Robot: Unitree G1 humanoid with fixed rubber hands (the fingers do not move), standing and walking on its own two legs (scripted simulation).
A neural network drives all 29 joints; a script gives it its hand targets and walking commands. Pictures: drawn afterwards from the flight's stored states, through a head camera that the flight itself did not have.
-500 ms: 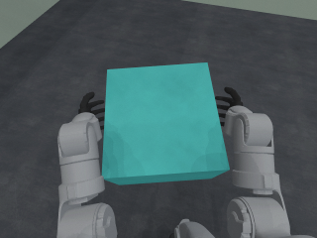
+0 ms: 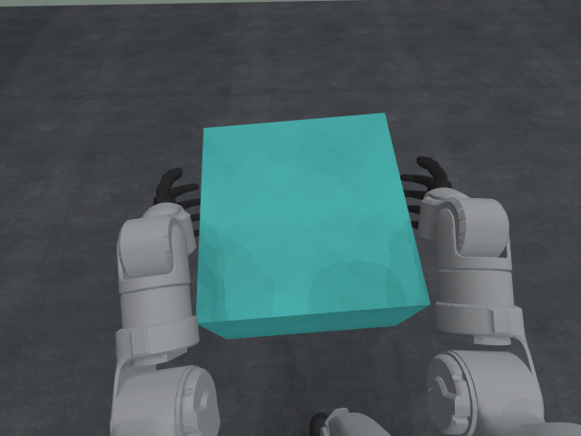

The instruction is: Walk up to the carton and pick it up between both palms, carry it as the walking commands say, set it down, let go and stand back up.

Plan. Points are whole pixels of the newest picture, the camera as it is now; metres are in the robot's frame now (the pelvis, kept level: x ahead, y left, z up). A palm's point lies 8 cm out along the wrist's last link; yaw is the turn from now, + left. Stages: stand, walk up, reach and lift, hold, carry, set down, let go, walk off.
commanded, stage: carry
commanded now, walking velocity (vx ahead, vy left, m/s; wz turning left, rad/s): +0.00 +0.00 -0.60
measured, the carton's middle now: (302, 230) +0.40 -0.03 +0.02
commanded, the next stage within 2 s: none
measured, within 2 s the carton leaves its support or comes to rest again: neither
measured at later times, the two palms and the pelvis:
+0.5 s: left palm (301, 248) +0.32 -0.01 +0.10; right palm out of the picture +0.20 -0.33 +0.10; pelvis -0.08 -0.04 +0.00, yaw -17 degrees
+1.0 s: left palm (432, 317) +0.22 -0.13 +0.11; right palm out of the picture +0.02 -0.41 +0.10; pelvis -0.17 -0.05 +0.00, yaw -36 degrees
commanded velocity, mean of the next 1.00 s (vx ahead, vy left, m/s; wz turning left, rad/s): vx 0.00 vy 0.00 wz -0.60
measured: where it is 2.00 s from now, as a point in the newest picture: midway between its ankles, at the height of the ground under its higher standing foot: outside the picture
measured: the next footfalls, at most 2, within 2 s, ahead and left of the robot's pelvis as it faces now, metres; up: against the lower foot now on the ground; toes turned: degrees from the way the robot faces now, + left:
right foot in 0.28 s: +0.00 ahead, -0.16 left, +0.00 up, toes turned -18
left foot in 0.58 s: -0.02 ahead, +0.06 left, +0.00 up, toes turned -16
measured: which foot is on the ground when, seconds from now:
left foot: down 0.00-0.30, up 0.32-0.56, down 0.58-0.88, up 0.90-1.00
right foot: down 0.00-0.02, up 0.04-0.26, down 0.28-0.60, up 0.62-0.84, down 0.86-1.00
